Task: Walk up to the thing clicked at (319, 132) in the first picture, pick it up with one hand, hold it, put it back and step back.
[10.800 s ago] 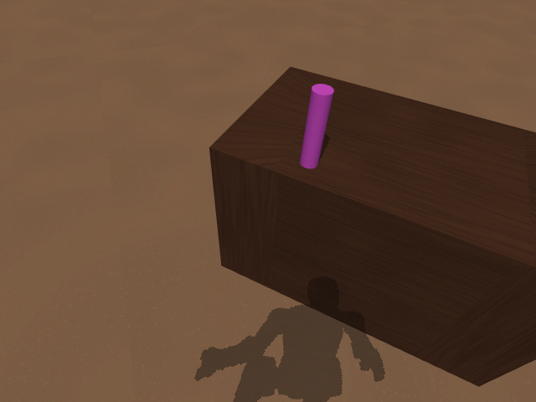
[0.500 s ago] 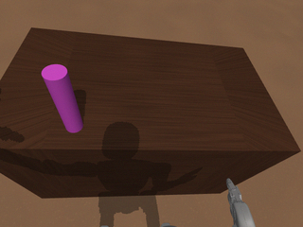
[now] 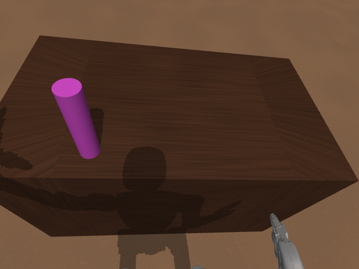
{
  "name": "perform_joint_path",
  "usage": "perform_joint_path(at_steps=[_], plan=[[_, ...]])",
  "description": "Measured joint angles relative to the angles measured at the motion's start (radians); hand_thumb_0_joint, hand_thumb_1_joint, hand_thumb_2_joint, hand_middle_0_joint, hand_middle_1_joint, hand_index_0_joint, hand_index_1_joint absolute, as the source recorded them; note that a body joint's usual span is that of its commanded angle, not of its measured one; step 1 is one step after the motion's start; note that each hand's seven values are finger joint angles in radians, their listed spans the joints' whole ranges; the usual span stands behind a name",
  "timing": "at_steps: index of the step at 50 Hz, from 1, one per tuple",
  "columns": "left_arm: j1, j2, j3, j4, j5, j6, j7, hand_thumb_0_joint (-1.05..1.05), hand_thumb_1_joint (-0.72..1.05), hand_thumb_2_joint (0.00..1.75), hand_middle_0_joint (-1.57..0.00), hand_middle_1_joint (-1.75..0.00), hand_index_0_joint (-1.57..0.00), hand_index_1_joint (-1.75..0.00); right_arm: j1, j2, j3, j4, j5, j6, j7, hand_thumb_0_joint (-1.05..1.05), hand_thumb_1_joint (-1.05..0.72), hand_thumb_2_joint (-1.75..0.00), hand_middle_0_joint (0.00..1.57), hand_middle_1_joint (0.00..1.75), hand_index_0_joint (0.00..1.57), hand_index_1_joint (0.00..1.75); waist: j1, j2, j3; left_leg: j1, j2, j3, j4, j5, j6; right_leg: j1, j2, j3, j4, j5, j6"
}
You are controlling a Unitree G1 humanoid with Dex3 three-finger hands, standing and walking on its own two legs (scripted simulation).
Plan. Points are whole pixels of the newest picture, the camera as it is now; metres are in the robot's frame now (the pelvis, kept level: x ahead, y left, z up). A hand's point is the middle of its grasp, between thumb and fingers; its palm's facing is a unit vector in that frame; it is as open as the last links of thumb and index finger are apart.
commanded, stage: approach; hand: left
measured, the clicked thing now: (80, 124) +0.45 +0.20 +0.04
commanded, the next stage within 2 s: close in in 0.28 s
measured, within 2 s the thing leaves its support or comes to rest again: neither
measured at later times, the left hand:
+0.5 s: hand (57, 141) +0.43 +0.26 +0.00, palm faces +0.07 -0.99 +0.08, open 17.6 cm
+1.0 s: hand (79, 139) +0.43 +0.21 +0.00, palm faces +0.12 -0.99 +0.02, open 17.4 cm
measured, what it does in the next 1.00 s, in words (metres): stands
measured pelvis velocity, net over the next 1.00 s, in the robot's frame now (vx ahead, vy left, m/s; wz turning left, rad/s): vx -0.02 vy -0.01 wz -0.02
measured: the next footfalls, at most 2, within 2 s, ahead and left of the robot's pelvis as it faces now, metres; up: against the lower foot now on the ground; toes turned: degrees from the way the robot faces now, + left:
none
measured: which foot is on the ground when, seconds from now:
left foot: down 0.00-1.00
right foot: down 0.00-1.00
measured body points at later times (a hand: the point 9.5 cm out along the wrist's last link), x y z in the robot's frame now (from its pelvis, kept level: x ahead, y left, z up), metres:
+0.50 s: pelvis -0.02 +0.00 -0.03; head +0.10 +0.05 +0.40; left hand +0.42 +0.31 +0.00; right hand +0.13 -0.26 -0.04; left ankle -0.01 +0.12 -0.68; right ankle +0.00 -0.15 -0.68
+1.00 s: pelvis -0.02 -0.01 -0.03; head +0.09 +0.03 +0.40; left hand +0.42 +0.26 +0.00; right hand +0.13 -0.26 -0.04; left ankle -0.01 +0.12 -0.68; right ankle +0.00 -0.15 -0.68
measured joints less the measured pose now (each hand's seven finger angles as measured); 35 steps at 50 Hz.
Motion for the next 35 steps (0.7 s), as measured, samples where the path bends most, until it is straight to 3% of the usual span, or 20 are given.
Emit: perform_joint_path(at_steps=[7,13,21,26,31,35], plan=[[-0.026,0.001,-0.04,0.05,-0.006,-0.018,0.009,-0.01,-0.58,0.08,-0.05,-0.06,-0.05,-0.07,-0.001,0.001,0.006,-0.024,-0.002,-0.004,0.005,-0.01,0.53,-0.05,0.06,0.05,0.06,0.05,-0.002,-0.004,0.003,-0.028,-0.004,-0.002,0.016,0.0,0.001,-0.028,-0.004,-0.002,0.019,-0.003,0.001],[-0.057,-0.074,-0.095,0.059,-0.007,-0.059,0.045,-0.01,-0.6,0.07,-0.05,-0.06,-0.04,-0.07,-0.003,0.002,0.003,-0.067,-0.012,-0.004,0.026,-0.01,0.54,-0.05,0.06,0.05,0.06,0.05,-0.014,-0.01,0.01,-0.088,-0.007,-0.006,0.059,-0.008,0.001,-0.086,-0.005,-0.004,0.061,-0.012,0.002],[-0.095,-0.203,-0.155,0.018,0.028,-0.13,0.168,-0.01,-0.61,0.06,-0.05,-0.05,-0.05,-0.07,0.007,0.001,-0.025,-0.15,-0.032,0.029,0.071,-0.01,0.55,-0.05,0.06,0.05,0.06,0.05,-0.06,-0.027,0.026,-0.176,0.004,-0.003,0.125,-0.024,-0.002,-0.177,0.007,0.002,0.122,-0.02,0.001],[-0.101,-0.265,-0.159,-0.017,0.058,-0.171,0.261,-0.01,-0.59,0.05,-0.06,-0.05,-0.06,-0.06,0.024,-0.002,-0.055,-0.207,-0.048,0.057,0.091,-0.01,0.54,-0.05,0.06,0.05,0.06,0.05,-0.088,-0.022,0.029,-0.221,0.014,0.005,0.162,-0.037,-0.003,-0.227,0.017,0.011,0.158,-0.027,0.0],[-0.09,-0.315,-0.169,-0.06,0.084,-0.192,0.359,-0.01,-0.56,0.04,-0.06,-0.05,-0.07,-0.05,0.047,0.005,-0.079,-0.244,-0.053,0.097,0.098,-0.01,0.53,-0.05,0.06,0.05,0.06,0.05,-0.089,-0.008,0.021,-0.234,0.018,0.015,0.179,-0.048,-0.002,-0.247,0.021,0.021,0.181,-0.037,0.001],[-0.085,-0.338,-0.195,-0.064,0.087,-0.202,0.393,-0.01,-0.53,0.04,-0.06,-0.04,-0.07,-0.04,0.055,0.017,-0.081,-0.258,-0.048,0.123,0.1,-0.01,0.53,-0.05,0.06,0.05,0.06,0.05,-0.077,0.004,0.007,-0.227,0.016,0.018,0.18,-0.053,-0.002,-0.244,0.02,0.023,0.188,-0.045,0.0]])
